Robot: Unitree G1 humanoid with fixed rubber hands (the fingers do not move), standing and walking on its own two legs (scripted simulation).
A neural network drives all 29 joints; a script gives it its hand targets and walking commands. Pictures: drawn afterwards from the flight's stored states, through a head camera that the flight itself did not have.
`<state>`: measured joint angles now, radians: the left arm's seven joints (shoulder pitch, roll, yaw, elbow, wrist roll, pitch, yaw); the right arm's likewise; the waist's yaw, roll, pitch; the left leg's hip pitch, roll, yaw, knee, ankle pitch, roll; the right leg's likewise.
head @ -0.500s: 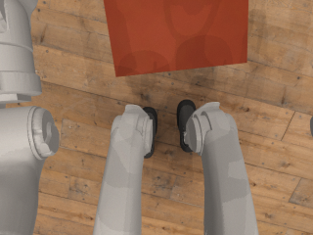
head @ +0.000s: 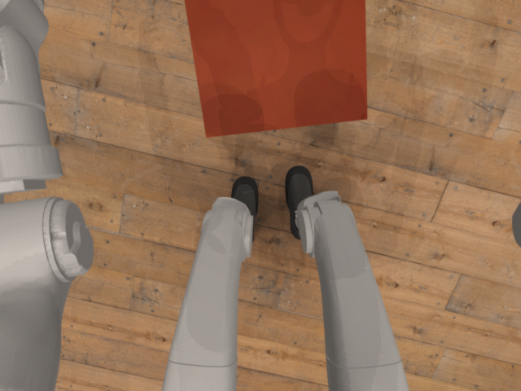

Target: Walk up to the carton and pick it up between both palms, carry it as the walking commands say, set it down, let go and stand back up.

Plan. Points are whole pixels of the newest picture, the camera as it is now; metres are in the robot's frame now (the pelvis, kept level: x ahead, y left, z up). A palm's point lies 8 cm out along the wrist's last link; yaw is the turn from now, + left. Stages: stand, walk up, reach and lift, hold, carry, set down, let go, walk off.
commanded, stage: set down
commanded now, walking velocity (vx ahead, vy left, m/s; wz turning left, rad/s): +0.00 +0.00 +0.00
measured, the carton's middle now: (275, 51) +0.52 -0.01 -0.49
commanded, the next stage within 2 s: let go in 0.06 s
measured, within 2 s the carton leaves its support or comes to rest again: neither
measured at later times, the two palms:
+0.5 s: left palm out of the picture +0.45 +0.24 -0.06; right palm out of the picture +0.46 -0.24 -0.06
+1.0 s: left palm out of the picture +0.32 +0.25 +0.06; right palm out of the picture +0.31 -0.21 +0.05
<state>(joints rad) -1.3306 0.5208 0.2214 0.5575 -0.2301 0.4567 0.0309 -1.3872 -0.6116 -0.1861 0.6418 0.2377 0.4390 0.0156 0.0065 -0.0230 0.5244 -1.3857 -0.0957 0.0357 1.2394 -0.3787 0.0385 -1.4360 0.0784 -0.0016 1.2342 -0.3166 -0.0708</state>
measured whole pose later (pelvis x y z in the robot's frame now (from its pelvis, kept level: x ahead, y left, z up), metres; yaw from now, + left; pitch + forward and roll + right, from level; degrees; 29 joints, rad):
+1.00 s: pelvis +0.11 +0.02 +0.13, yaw -1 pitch +3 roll -1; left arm 0.05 0.16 0.08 0.53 0.02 0.11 -0.02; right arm 0.05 -0.18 -0.11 0.52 -0.04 0.10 0.07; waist 0.00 0.03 0.05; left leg -0.32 -0.09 -0.03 0.63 -0.35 0.07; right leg -0.36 0.08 0.02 0.61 -0.30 -0.05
